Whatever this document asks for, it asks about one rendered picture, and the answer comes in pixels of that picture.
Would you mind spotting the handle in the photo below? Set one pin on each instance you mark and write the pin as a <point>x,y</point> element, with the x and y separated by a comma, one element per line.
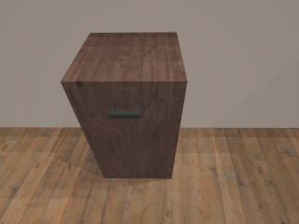
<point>125,114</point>

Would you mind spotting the drawer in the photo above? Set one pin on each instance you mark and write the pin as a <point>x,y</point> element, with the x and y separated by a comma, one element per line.
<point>155,102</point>

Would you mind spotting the cabinet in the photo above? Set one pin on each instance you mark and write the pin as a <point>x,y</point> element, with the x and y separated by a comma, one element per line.
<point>130,148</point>

